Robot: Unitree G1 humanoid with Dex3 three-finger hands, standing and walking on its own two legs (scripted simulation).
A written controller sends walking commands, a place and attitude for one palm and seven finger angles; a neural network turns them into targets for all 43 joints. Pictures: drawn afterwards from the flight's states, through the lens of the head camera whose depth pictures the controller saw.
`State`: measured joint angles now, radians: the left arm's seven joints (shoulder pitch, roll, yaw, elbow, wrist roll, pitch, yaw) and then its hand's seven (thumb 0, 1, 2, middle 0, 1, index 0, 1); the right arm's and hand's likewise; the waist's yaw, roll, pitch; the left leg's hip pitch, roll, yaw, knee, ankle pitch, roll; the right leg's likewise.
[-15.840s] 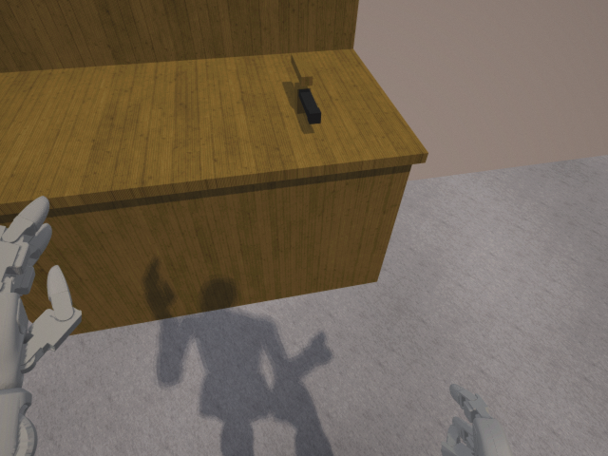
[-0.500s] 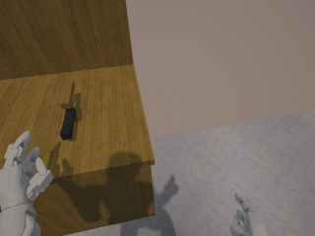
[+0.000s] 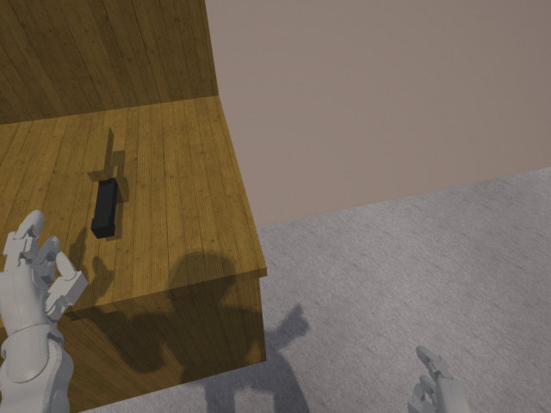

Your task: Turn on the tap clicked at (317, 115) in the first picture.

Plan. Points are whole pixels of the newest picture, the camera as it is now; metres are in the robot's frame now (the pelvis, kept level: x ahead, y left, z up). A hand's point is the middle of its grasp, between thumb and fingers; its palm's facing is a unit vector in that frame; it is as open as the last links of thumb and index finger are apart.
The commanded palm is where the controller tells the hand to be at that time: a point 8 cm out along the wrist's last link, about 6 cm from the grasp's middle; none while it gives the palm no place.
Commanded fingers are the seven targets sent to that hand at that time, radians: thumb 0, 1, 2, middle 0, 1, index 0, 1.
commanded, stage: reach beside the lever's end, fingers flat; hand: left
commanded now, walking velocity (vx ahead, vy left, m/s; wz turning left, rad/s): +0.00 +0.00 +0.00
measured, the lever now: (103, 227) +0.38 +0.35 +0.03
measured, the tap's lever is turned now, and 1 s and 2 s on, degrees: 0 0 0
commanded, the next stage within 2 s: push the lever round in 1.46 s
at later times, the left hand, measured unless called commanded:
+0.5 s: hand (82, 260) +0.30 +0.33 +0.06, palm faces +0.58 -0.81 -0.09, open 7.7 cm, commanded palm +0.25 +0.36 +0.06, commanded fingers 0.00 0.90 0.90 -0.16 -0.19 -0.16 -0.19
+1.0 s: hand (84, 244) +0.35 +0.37 +0.02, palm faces +0.58 -0.81 -0.08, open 7.8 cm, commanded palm +0.30 +0.40 +0.03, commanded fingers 0.00 0.90 0.90 -0.15 -0.15 -0.15 -0.15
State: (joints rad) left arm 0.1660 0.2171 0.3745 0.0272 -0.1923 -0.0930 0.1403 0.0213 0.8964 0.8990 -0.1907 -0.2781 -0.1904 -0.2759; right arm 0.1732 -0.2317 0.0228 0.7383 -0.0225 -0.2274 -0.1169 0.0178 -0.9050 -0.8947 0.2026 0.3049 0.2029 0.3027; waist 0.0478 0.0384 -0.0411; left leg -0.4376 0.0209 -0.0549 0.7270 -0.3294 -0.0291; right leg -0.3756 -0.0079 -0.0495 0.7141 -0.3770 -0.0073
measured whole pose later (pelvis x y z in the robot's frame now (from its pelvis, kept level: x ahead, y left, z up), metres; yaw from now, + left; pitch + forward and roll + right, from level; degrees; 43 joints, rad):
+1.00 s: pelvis +0.00 +0.01 -0.04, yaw -2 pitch +14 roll -3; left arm -0.33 0.45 0.64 0.77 -0.15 -0.35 -0.03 0.02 0.90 0.90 -0.15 -0.16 -0.15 -0.15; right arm 0.25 -0.26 0.01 0.74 -0.04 -0.11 -0.10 0.01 -0.91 -0.89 0.20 0.30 0.20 0.30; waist -0.02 0.01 -0.10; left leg -0.83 0.04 -0.06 1.02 -0.44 -0.02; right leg -0.75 0.01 -0.05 0.97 -0.46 0.00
